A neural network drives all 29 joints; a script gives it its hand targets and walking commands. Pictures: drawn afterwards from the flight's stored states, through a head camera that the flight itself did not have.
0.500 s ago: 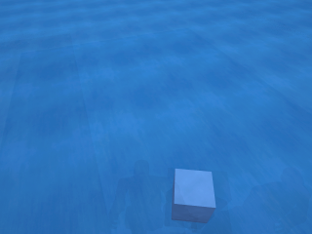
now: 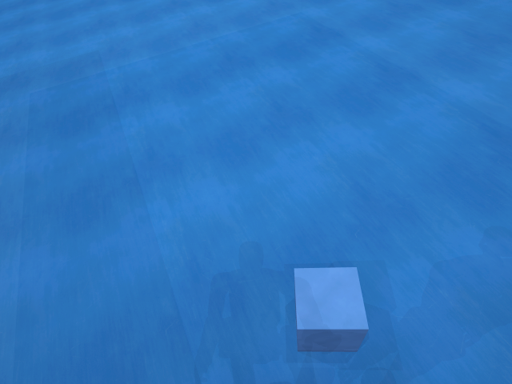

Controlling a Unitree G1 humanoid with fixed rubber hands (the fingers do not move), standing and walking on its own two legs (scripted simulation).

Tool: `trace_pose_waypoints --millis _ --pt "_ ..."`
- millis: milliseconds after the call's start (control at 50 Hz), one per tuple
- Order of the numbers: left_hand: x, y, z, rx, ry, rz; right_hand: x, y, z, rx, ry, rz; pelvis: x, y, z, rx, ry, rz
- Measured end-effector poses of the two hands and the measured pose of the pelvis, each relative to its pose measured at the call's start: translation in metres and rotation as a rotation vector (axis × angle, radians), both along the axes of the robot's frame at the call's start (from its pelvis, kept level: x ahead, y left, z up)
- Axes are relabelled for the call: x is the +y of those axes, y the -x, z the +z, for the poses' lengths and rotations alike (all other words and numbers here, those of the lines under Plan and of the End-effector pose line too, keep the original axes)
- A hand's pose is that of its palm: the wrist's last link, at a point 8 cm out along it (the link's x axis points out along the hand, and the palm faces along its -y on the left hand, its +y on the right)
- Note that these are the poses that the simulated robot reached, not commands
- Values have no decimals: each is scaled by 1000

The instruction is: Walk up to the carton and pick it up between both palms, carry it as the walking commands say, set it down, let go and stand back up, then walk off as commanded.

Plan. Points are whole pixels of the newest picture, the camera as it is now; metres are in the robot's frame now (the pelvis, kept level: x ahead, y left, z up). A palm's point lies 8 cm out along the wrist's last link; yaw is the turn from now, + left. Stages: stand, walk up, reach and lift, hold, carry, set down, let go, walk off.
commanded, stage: walk up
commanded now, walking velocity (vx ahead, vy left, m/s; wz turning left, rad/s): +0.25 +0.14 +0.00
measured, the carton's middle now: (326, 310) +0.47 -0.14 -0.64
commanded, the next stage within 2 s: none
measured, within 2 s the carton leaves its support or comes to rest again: neither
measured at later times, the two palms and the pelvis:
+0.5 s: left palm out of the picture +0.08 +0.28 -0.15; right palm out of the picture +0.16 -0.19 -0.12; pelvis +0.06 +0.05 +0.00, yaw +0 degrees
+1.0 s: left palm out of the picture +0.00 +0.18 -0.12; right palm out of the picture +0.06 -0.28 -0.15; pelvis -0.01 -0.04 +0.01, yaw -1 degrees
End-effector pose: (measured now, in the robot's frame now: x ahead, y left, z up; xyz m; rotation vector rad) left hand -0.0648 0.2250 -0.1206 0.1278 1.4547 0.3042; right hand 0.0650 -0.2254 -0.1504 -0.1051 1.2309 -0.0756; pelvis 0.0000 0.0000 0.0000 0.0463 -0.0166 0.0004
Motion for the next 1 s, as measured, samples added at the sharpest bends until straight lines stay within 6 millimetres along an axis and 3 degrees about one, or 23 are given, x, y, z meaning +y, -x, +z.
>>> trace_pose_waypoints --millis 80,200,360,440,660,800,860,1000 --pt "10 1 0 57 4 17 12 -38 2 -32 0 8 12 -23 -2 1 9 -1" --pt "33 -34 -19 71 35 23 33 -86 1 -62 50 33 37 -59 -13 13 46 16" --pt "54 -122 -27 -83 64 -45 42 -98 24 -95 109 17 53 -71 -3 -7 79 -4" --pt "56 -144 -29 -139 64 -61 40 -97 28 -123 119 17 53 -67 -3 -34 78 -5" --pt "41 -123 -28 -117 56 -91 3 -64 27 -133 136 -39 23 -38 -5 -67 66 -26" --pt "9 -89 -27 -99 9 -94 -32 -34 3 -100 90 -61 -16 -12 -16 -66 10 -31" --pt "-11 -73 -17 -91 8 -81 -41 -18 2 -56 65 -64 -29 -3 -9 -70 -2 -28" --pt "-43 -64 1 -116 15 -65 -51 3 4 12 22 -51 -45 6 6 -29 -21 -16"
